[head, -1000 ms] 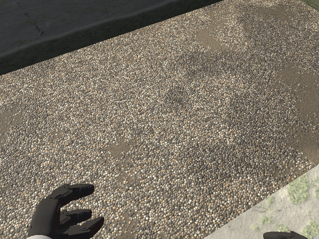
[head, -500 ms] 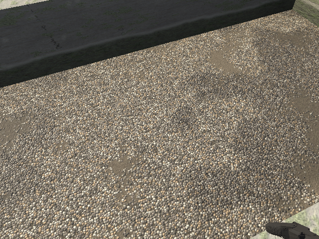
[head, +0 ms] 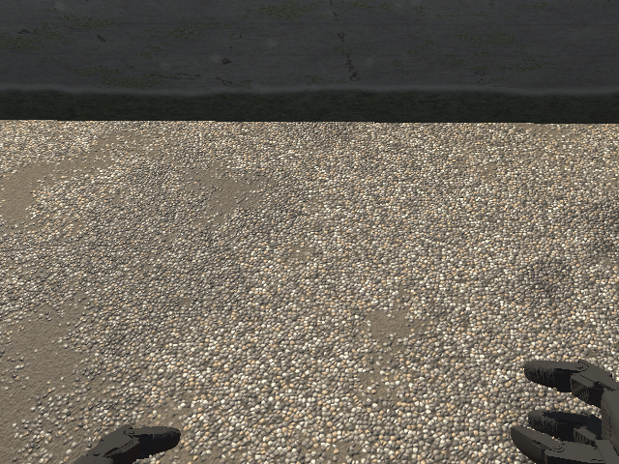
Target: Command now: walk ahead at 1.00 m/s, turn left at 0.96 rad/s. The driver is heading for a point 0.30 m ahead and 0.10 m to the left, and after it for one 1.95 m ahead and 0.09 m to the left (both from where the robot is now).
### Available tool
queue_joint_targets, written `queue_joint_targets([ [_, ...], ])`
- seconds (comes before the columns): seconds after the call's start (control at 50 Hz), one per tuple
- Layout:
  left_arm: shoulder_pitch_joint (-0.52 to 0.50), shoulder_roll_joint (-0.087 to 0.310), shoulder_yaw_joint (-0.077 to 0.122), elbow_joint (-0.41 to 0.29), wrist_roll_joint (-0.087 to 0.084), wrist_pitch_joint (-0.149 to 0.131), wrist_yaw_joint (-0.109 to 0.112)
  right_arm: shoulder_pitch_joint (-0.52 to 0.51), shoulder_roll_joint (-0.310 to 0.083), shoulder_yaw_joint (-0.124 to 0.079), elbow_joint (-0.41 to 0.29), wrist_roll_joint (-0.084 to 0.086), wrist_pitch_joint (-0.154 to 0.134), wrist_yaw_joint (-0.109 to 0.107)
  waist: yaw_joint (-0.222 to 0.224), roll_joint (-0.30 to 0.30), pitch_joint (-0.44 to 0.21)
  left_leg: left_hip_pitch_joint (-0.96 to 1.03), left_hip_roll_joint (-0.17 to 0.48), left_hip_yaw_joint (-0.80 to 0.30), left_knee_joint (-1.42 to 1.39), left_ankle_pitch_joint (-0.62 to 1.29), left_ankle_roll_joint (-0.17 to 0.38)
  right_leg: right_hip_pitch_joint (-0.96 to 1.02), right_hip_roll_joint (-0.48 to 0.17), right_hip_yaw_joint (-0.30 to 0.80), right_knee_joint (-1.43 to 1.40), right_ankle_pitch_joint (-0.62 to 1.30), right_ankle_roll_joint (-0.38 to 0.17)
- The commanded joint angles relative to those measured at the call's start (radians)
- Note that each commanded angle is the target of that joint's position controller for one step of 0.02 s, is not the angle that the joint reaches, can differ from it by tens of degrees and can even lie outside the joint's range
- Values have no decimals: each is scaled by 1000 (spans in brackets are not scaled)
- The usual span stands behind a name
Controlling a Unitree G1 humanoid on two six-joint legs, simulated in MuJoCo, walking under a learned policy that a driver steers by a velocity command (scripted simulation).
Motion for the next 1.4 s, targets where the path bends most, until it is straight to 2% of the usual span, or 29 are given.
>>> queue_joint_targets([
  [0.02, -77, 149, 50, -54, 0, -15, 13, -124, -44, -8, -120, -10, -26, 0, -11, -122, -69, -185, 110, -3, 89, 34, -16, 165, -296, 395, -435, -232, -112],
  [0.16, -74, 163, 67, 10, -16, 7, -21, -33, -31, 16, -80, -11, 3, 18, -24, -117, -96, 243, 116, 185, -324, 154, 7, 68, -215, -53, -342, -131, -16],
  [0.2, -55, 97, 62, 9, -13, 31, -20, 95, -22, 12, -24, -14, 5, 21, -45, 22, -107, 319, 94, 161, -393, 179, 52, 62, -111, -164, -80, -149, 29],
  [0.22, -50, 74, 57, -31, -3, 47, -18, 110, -74, 5, -22, 4, 11, 19, -38, 213, -71, 304, 97, 32, -405, 371, 108, -27, -19, -194, 93, -167, 67],
  [0.24, -187, 78, 52, -117, -17, 52, -26, 74, -158, -18, -53, 26, 18, 10, -117, 388, -54, 294, 193, -310, -607, 224, 184, -241, 69, -143, 223, -269, 111],
  [0.26, -253, 99, 62, -141, -19, 41, -26, 51, -187, -28, -83, 10, 18, -5, -126, 310, -68, 309, 256, -467, -689, 177, 221, -314, 77, -10, 340, -249, 120],
  [0.32, -104, 84, 58, -90, -37, 11, -10, -104, -127, -18, -105, -28, -18, -41, -5, 170, -202, 261, 210, -384, -627, 188, 202, -158, 35, 85, 355, -107, 103],
  [0.38, -68, 68, 53, -66, -40, 12, -13, -127, -74, -8, -102, -13, -34, -25, -5, 121, -206, 117, 145, -327, -655, 223, 173, 135, 62, 53, 123, -87, 58],
  [0.42, 68, 48, 55, -15, -42, 16, -12, -176, -67, -16, -107, 9, -21, -21, 78, 30, -160, -86, 99, -306, -578, 120, 122, 453, 52, 57, -168, 74, 9],
  [0.44, 159, 99, 66, 17, 1, 9, -9, -148, 17, -1, -112, 19, -23, -17, 101, -244, -140, -312, -8, -182, -292, 13, 69, 658, -105, 191, -188, 107, -21],
  [0.46, 131, 217, 102, 22, 26, 18, -10, -135, 9, -1, -131, 29, -27, -23, 106, -456, -92, -534, -33, -103, -157, -61, 43, 655, -285, 448, -241, 180, -60],
  [0.48, 126, 201, 103, 7, 27, 20, 2, -157, -40, -19, -120, -13, -42, -27, 101, -283, -85, -529, 8, -127, -43, 9, 24, 581, -346, 510, -277, 203, -98],
  [0.52, 49, 143, 73, 7, 17, 2, 0, -140, -64, -27, -88, -33, -57, -7, 36, -119, -73, -453, 48, -100, 84, 76, 1, 452, -331, 446, -326, 24, -140],
  [0.6, -71, 92, 47, 15, -5, -41, -29, -119, -1, 18, -84, -22, -19, 17, -18, -106, -41, -144, 120, -25, -68, 195, -32, 127, -224, 174, -370, 33, -84],
  [0.64, -57, 147, 61, 26, -22, -58, -38, -127, -27, 21, -76, -15, -18, 36, 0, -98, -65, 139, 117, 106, -263, 208, -34, 9, -184, 65, -408, -23, -80],
  [0.72, 20, 159, 76, 49, -46, -15, -40, 42, -28, 22, -18, -48, -29, 41, -37, -28, -68, 388, 88, 211, -435, 244, 13, 76, -104, 34, -236, 135, -90],
  [0.74, 51, 106, 63, 35, -52, -7, -48, 110, -84, 6, -3, -51, -41, 35, -62, 93, -171, 554, 135, 138, -416, 336, 34, 14, -20, -20, -36, 186, -44],
  [0.76, -16, 101, 60, -19, -48, -6, -45, 194, -178, -21, -1, -40, -43, 23, -163, 329, -255, 578, 310, -126, -610, 197, 104, -112, 85, -70, 228, -131, 0],
  [0.8, -142, 105, 82, -70, -45, -4, -13, 222, -164, -21, 1, -41, -56, -17, -178, 191, -167, 470, 434, -308, -690, 112, 150, -284, 125, 183, 518, -167, 3],
  [0.84, -63, 68, 74, -42, -37, -3, -8, 126, -88, 3, 5, -53, -79, -51, -69, 159, -154, 383, 425, -224, -656, 221, 121, -276, 96, 190, 519, -53, 6],
  [0.9, 7, 66, 80, 1, -25, 32, -18, 74, -21, 24, 3, -52, -114, -49, -9, 132, -167, 244, 421, -142, -669, 258, 122, -161, 86, 155, 524, 44, 24],
  [1.06, -121, 61, 52, -53, -51, 68, -59, 179, -112, -10, 60, -61, -122, -59, -64, 150, -130, 204, 430, 89, -660, 223, 86, 72, 49, -49, 89, -106, -40],
  [1.1, -51, 42, 50, -37, -57, 59, -76, 141, -119, -13, 63, -39, -109, -77, -1, 76, -163, 134, 427, 144, -554, 228, 39, 270, 68, -43, -55, -11, -74],
  [1.12, 26, 49, 50, -3, -58, 55, -67, 121, -71, -2, 54, -49, -104, -76, 34, -27, -168, 42, 349, 242, -327, 316, -10, 382, 67, 21, -105, 3, -111],
  [1.14, 69, 182, 89, -15, -68, 70, -56, 36, -65, 4, -22, -46, -88, -82, 92, -244, -138, -248, 191, 276, -67, 262, -84, 508, -55, 345, -133, 287, -211],
  [1.16, 90, 258, 115, -30, -65, 95, -43, -125, -69, 8, -103, -56, -89, -90, 153, -304, -177, -430, 97, 123, 41, -80, -106, 517, -159, 652, -279, 310, -305],
  [1.2, -70, 185, 90, -91, -29, 101, -30, -66, -48, 19, -79, -52, -87, -96, 45, -133, -172, -434, 134, 28, 126, -54, -147, 401, -176, 596, -259, 327, -316],
  [1.26, -204, 64, 41, -132, -36, 88, -20, 41, -12, 26, -57, -64, -52, -98, -39, -132, -99, -217, 133, 52, 111, 63, -169, 59, -41, 464, -258, 189, -213],
  [1.4, -228, 156, 78, -131, -62, 80, -48, 55, -22, 38, -53, -18, -86, -47, -26, -88, -140, 286, 114, 82, -365, 101, -86, -27, 33, 491, -292, 84, -192],
])
Keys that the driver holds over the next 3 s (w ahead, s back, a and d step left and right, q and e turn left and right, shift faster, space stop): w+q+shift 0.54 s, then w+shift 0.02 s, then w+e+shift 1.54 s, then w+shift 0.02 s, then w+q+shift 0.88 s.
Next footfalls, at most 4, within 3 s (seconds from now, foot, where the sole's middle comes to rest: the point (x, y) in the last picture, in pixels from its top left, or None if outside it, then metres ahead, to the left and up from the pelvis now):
0.18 left None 0.07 0.13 -0.74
0.42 right None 0.09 -0.05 -0.74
0.72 left None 0.05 0.29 -0.74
1.10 right None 0.10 0.11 -0.74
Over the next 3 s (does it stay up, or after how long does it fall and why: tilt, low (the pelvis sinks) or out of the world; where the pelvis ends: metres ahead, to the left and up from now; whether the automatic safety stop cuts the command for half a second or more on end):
stays up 0.01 0.01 0.00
